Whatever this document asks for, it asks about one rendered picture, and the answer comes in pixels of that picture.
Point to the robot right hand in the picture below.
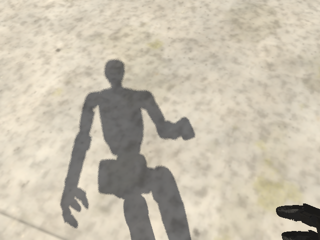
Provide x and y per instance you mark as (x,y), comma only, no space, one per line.
(305,213)

